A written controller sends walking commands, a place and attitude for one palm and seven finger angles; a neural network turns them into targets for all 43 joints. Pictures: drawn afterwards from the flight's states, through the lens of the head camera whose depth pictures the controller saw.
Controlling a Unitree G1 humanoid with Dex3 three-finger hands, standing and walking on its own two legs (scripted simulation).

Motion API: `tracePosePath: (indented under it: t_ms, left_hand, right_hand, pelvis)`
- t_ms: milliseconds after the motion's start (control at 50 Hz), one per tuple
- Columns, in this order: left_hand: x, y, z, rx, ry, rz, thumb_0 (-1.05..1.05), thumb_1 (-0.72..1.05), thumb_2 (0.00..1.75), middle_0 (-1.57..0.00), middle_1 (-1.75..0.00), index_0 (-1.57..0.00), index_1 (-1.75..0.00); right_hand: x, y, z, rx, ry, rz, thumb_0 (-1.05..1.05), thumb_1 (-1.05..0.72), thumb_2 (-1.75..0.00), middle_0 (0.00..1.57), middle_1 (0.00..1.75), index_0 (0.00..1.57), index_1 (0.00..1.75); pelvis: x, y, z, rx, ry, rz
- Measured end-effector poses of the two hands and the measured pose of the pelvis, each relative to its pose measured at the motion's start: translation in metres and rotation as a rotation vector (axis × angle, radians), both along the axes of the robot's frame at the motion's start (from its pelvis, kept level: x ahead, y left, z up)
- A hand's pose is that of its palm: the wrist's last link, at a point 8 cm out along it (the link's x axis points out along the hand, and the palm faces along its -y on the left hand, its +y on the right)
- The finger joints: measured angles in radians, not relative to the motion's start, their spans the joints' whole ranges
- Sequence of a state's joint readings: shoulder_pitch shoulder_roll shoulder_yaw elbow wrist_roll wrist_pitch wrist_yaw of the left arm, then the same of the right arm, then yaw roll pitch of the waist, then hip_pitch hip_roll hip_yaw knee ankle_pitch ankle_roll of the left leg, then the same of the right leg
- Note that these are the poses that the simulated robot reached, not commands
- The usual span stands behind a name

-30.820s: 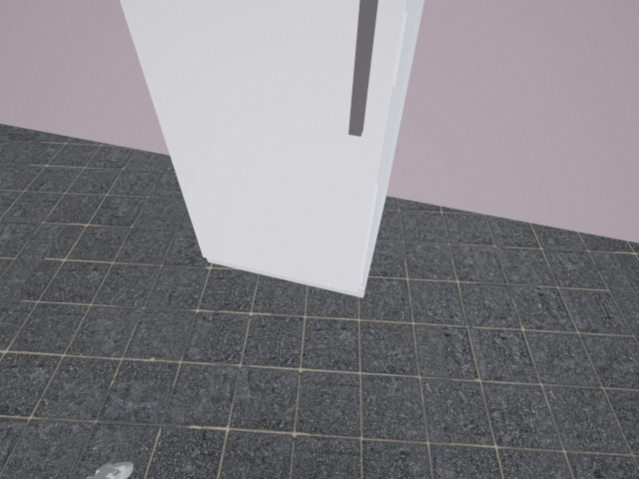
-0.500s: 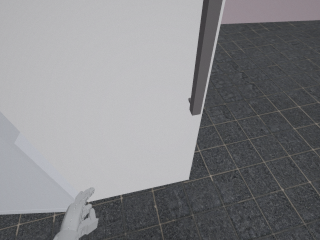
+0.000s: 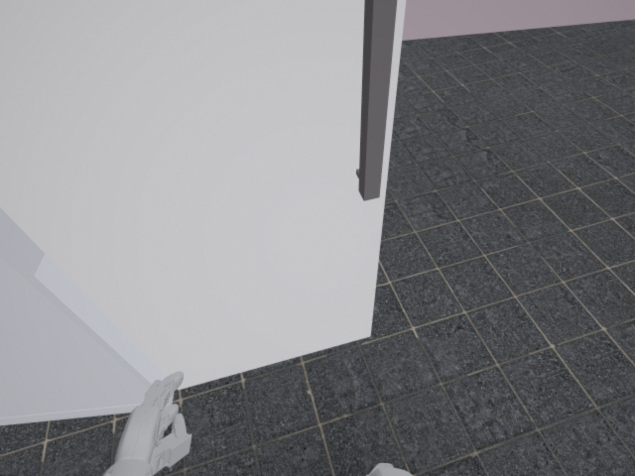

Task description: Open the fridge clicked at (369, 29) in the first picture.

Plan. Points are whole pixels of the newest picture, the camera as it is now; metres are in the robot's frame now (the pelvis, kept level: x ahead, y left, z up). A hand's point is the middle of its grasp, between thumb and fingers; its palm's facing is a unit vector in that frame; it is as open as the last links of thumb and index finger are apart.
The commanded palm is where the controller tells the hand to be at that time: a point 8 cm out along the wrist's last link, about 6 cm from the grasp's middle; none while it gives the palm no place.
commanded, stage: step back with the hand held close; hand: right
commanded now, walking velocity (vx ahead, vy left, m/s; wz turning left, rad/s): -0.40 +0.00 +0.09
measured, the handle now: (368, 95) +0.57 -0.05 +0.19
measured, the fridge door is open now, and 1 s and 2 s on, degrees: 80 80 80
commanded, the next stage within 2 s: stop stepping back and stand still in 0.46 s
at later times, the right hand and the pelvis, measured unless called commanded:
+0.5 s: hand out of the picture +0.15 -0.29 +0.18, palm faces +0.35 +0.85 -0.39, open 7.4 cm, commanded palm +0.09 -0.32 +0.19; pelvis -0.08 -0.03 +0.01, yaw +5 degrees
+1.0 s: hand out of the picture +0.07 -0.36 +0.18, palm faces +0.34 +0.91 -0.23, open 7.4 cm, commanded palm -0.01 -0.39 +0.19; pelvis -0.18 -0.11 +0.01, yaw +7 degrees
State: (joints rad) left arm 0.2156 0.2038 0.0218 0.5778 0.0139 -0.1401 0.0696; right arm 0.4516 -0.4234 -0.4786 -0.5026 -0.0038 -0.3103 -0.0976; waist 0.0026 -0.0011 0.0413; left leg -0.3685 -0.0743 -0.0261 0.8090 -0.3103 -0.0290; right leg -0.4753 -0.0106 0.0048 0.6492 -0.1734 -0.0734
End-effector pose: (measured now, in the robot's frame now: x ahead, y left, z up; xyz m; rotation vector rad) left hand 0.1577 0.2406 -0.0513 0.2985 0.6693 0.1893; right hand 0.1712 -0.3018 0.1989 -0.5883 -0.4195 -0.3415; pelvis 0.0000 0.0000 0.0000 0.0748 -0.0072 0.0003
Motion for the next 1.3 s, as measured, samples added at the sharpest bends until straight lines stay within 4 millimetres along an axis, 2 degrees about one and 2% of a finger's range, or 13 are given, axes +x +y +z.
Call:
tracePosePath:
  t_ms: [80, 180, 300, 440, 540, 680, 780, 920, 980, 1080, 1140, 1200, 1300]
  left_hand:
    - [-0.006, -0.004, 0.0, -0.026, 0.007, -0.023, 0.01, 0.91, 0.9, -0.21, -0.3, -0.2, -0.3]
    - [-0.02, -0.004, -0.006, -0.045, 0.035, -0.024, 0.01, 0.91, 0.9, -0.21, -0.3, -0.2, -0.3]
    - [-0.05, 0.002, 0.009, -0.037, -0.027, 0.062, 0.01, 0.9, 0.9, -0.21, -0.3, -0.2, -0.3]
    - [-0.094, 0.004, 0.014, 0.061, 0.01, 0.121, 0.01, 0.91, 0.9, -0.21, -0.3, -0.2, -0.3]
    - [-0.12, -0.019, 0.018, 0.072, 0.056, 0.096, 0.01, 0.91, 0.9, -0.2, -0.3, -0.2, -0.3]
    - [-0.142, -0.065, 0.03, 0.009, 0.008, 0.023, 0.01, 0.91, 0.9, -0.21, -0.3, -0.2, -0.3]
    - [-0.16, -0.082, 0.009, 0.008, -0.015, 0.006, 0.01, 0.9, 0.9, -0.21, -0.3, -0.2, -0.3]
    - [-0.204, -0.104, -0.007, 0.018, 0.018, 0.094, 0.01, 0.9, 0.9, -0.21, -0.3, -0.2, -0.3]
    - [-0.229, -0.121, 0.005, -0.021, 0.025, 0.101, 0.01, 0.91, 0.9, -0.21, -0.3, -0.2, -0.3]
    - [-0.263, -0.137, 0.027, -0.049, 0.049, 0.11, 0.01, 0.9, 0.9, -0.21, -0.3, -0.2, -0.3]
    - [-0.272, -0.136, 0.025, -0.036, 0.083, 0.116, 0.01, 0.9, 0.9, -0.21, -0.3, -0.2, -0.3]
    - [-0.269, -0.128, 0.006, -0.014, 0.094, 0.092, 0.01, 0.9, 0.9, -0.21, -0.3, -0.2, -0.3]
    - [-0.265, -0.125, -0.006, 0.015, 0.113, 0.106, 0.01, 0.9, 0.9, -0.21, -0.3, -0.2, -0.3]
  right_hand:
    - [-0.014, -0.001, 0.004, 0.017, -0.002, -0.025, 0.01, -0.88, -0.9, 0.21, 0.31, 0.21, 0.31]
    - [-0.017, 0.021, 0.001, 0.071, 0.021, 0.045, 0.01, -0.88, -0.9, 0.21, 0.3, 0.21, 0.31]
    - [-0.03, 0.03, 0.003, 0.05, 0.033, 0.165, 0.01, -0.88, -0.9, 0.21, 0.31, 0.21, 0.31]
    - [-0.057, -0.009, 0.002, 0.045, -0.011, 0.136, 0.01, -0.88, -0.9, 0.22, 0.31, 0.22, 0.31]
    - [-0.063, -0.041, -0.006, 0.102, 0.006, 0.081, 0.01, -0.88, -0.9, 0.22, 0.31, 0.21, 0.31]
    - [-0.111, -0.042, 0.002, 0.131, 0.072, 0.131, 0.01, -0.89, -0.9, 0.21, 0.3, 0.21, 0.31]
    - [-0.15, -0.055, 0.004, 0.062, 0.035, 0.149, 0.01, -0.88, -0.9, 0.21, 0.31, 0.21, 0.31]
    - [-0.137, -0.108, -0.022, 0.268, -0.095, 0.04, 0.01, -0.88, -0.9, 0.21, 0.31, 0.21, 0.31]
    - [-0.135, -0.106, -0.02, 0.284, -0.025, 0.069, 0.01, -0.89, -0.9, 0.21, 0.3, 0.21, 0.31]
    - [-0.167, -0.088, 0.009, 0.157, 0.084, 0.186, 0.02, -0.89, -0.9, 0.21, 0.3, 0.21, 0.3]
    - [-0.186, -0.099, 0.023, 0.054, 0.124, 0.165, 0.01, -0.88, -0.9, 0.21, 0.3, 0.21, 0.31]
    - [-0.203, -0.121, 0.025, -0.048, 0.094, 0.077, 0.01, -0.88, -0.9, 0.22, 0.31, 0.21, 0.31]
    - [-0.21, -0.157, 0.002, 0.126, 0.002, -0.052, 0.01, -0.88, -0.9, 0.21, 0.31, 0.21, 0.31]
  pelvis:
    - [-0.006, 0.005, 0.004, -0.012, 0.05, 0.033]
    - [-0.033, 0.007, 0.009, -0.009, 0.047, 0.08]
    - [-0.053, 0.004, 0.006, -0.003, 0.013, 0.079]
    - [-0.06, -0.022, 0.003, 0.007, 0.001, 0.081]
    - [-0.088, -0.04, 0.013, 0.032, 0.006, 0.081]
    - [-0.122, -0.057, 0.024, 0.041, 0.05, 0.089]
    - [-0.155, -0.076, 0.001, 0.007, 0.003, 0.135]
    - [-0.168, -0.105, -0.013, -0.003, -0.053, 0.114]
    - [-0.181, -0.11, 0.003, -0.013, -0.068, 0.12]
    - [-0.189, -0.12, 0.033, 0.015, -0.042, 0.131]
    - [-0.194, -0.125, 0.037, 0.022, -0.028, 0.105]
    - [-0.206, -0.129, 0.018, -0.048, -0.004, 0.088]
    - [-0.21, -0.147, 0.007, -0.041, -0.035, 0.1]
